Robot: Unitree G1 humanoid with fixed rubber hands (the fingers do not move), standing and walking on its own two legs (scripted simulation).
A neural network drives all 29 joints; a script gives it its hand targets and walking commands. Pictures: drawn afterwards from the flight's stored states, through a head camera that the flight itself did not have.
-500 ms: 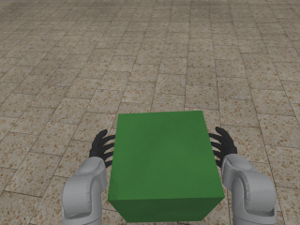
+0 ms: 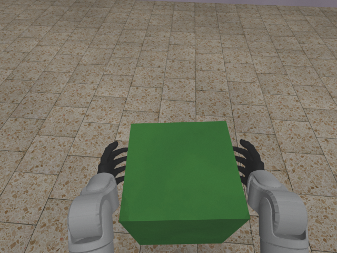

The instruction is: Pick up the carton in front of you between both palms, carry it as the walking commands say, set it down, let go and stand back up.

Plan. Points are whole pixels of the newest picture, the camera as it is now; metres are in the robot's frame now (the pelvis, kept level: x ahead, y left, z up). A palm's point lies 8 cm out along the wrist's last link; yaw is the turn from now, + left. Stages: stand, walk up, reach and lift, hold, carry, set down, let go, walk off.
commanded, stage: carry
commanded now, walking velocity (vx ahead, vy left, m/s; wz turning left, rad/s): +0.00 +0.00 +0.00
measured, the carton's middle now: (179, 187) +0.26 +0.00 +0.00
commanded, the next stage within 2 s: hold in 1.90 s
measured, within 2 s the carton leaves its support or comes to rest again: neither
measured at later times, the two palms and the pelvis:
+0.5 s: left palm (121, 141) +0.33 +0.13 +0.09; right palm (253, 140) +0.33 -0.17 +0.09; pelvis +0.09 -0.02 -0.01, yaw +0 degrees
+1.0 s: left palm (121, 157) +0.30 +0.13 +0.07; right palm (253, 156) +0.30 -0.16 +0.07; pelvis +0.05 -0.02 -0.01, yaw +0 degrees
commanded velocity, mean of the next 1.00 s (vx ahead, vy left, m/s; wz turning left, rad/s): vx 0.00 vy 0.00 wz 0.00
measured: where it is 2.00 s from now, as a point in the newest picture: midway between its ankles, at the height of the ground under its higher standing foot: outside the picture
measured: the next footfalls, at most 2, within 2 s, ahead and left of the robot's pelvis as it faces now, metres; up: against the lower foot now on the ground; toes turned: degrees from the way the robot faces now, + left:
right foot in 0.02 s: +0.04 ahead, -0.13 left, +0.00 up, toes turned -1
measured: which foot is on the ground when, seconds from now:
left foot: down 0.00-1.00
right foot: up 0.00-0.00, down 0.02-1.00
